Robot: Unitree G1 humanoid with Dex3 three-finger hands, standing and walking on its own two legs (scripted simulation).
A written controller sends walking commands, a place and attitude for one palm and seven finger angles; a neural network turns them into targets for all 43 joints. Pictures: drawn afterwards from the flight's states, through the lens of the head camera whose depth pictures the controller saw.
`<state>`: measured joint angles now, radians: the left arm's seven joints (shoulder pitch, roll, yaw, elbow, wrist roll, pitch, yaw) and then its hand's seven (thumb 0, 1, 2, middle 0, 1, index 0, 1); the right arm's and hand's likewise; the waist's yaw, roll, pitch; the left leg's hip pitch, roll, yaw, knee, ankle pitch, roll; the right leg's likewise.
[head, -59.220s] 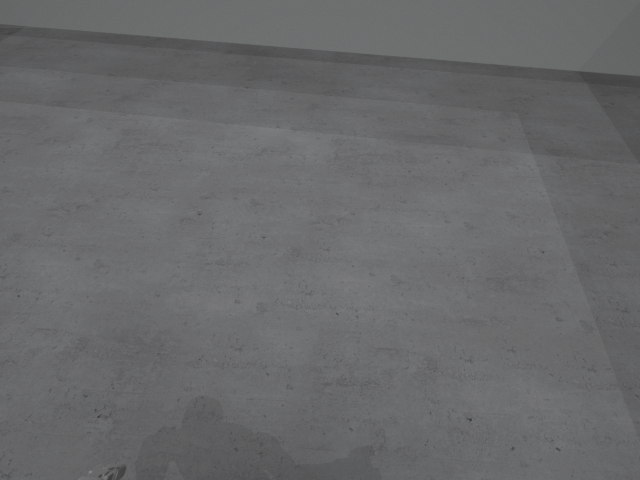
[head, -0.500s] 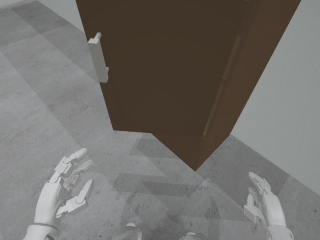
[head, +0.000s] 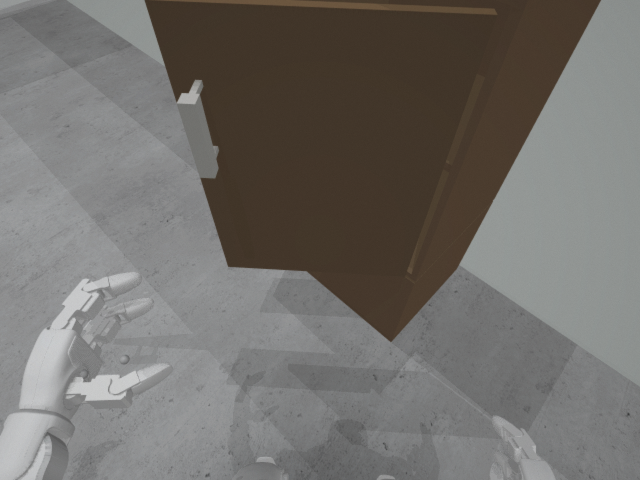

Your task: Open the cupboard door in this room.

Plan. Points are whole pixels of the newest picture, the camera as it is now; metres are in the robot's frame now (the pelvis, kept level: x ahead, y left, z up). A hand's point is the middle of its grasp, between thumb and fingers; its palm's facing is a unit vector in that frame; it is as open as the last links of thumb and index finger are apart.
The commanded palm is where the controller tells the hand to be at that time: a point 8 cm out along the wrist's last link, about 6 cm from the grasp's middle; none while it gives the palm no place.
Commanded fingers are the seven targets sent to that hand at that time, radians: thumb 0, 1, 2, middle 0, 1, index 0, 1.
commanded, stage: raise the hand with hooked fingers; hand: left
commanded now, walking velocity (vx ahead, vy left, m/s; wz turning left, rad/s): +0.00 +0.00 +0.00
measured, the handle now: (203, 130) +0.58 +0.21 +0.10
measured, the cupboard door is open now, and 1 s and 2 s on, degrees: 41 41 41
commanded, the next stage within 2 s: move the hooked fingers beside the handle in 1.22 s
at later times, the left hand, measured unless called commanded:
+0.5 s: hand (72, 308) +0.27 +0.28 +0.11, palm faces +0.04 -1.00 -0.04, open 13.8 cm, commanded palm +0.25 +0.32 +0.11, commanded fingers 0.00 -0.50 0.30 -0.30 -1.20 -0.30 -1.20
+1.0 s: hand (74, 276) +0.30 +0.28 +0.12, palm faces +0.03 -1.00 -0.03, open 14.0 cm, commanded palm +0.27 +0.33 +0.13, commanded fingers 0.00 -0.50 0.30 -0.30 -1.20 -0.30 -1.20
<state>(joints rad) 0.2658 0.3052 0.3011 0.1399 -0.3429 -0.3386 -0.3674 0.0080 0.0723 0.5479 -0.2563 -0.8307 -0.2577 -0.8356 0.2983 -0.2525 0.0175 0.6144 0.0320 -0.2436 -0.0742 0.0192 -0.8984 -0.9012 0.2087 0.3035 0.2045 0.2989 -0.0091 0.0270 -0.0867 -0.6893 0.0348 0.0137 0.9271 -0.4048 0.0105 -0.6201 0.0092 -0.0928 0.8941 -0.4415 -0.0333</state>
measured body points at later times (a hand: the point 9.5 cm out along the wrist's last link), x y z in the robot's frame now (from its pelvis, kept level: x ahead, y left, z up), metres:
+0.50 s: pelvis +0.01 +0.01 +0.02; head +0.03 +0.02 +0.47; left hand +0.26 +0.33 +0.11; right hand +0.19 -0.21 -0.05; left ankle +0.03 +0.11 -0.69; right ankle +0.00 -0.10 -0.69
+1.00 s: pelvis +0.01 +0.01 +0.03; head +0.03 +0.01 +0.48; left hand +0.29 +0.33 +0.13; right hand +0.16 -0.25 -0.05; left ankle +0.03 +0.11 -0.69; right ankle +0.00 -0.10 -0.69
